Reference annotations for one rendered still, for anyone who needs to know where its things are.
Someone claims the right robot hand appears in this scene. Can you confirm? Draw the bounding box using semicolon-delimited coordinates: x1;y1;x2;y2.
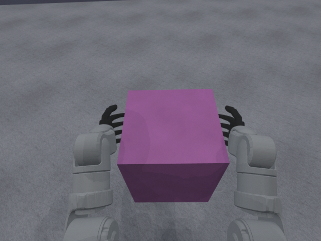
218;106;245;146

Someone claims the right robot forearm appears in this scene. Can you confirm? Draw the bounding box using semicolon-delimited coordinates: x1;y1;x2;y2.
228;126;288;241

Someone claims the right robot upper arm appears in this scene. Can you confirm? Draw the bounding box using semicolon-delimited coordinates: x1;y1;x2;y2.
227;218;287;241

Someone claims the carton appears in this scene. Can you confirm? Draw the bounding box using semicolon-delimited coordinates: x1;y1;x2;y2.
117;89;230;202

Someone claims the left robot upper arm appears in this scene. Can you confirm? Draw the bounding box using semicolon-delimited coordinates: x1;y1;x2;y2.
63;216;119;241

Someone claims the left robot forearm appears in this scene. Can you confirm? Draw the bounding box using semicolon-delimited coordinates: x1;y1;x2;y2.
62;124;117;241

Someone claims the left robot hand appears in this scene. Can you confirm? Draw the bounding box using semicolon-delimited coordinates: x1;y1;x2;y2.
99;104;125;143

